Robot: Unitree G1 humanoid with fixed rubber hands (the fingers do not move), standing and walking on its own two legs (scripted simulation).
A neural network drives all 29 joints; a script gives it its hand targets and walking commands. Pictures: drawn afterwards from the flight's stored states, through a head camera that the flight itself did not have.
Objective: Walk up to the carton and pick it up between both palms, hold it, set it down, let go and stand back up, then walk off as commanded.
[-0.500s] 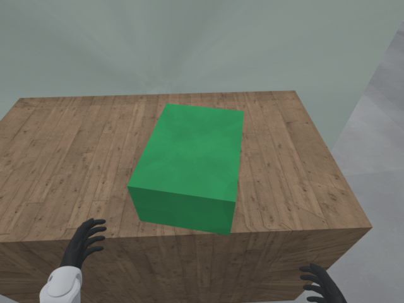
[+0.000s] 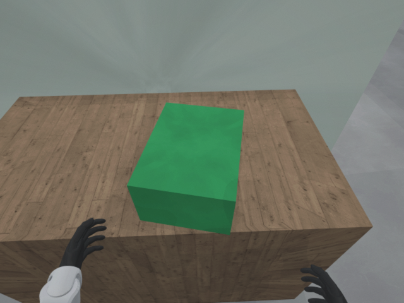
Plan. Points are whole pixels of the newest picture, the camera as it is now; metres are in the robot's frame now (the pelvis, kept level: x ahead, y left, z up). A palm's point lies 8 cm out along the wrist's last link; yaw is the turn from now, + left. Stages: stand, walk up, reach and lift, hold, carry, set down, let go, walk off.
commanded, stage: stand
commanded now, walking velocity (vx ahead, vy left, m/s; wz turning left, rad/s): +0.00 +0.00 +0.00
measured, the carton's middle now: (194, 162) +0.45 +0.03 +0.00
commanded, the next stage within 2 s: walk off in 0.30 s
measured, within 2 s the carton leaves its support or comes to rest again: neither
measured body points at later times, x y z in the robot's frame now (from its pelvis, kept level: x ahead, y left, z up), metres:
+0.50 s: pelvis +0.00 +0.00 +0.00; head -0.01 -0.01 +0.45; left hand +0.22 +0.26 -0.01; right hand +0.15 -0.25 -0.08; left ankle +0.02 +0.12 -0.74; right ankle -0.03 -0.13 -0.74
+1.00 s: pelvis -0.08 -0.01 -0.02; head -0.05 -0.03 +0.42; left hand +0.09 +0.29 -0.08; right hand +0.05 -0.30 -0.12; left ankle -0.11 +0.08 -0.67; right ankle -0.03 -0.13 -0.74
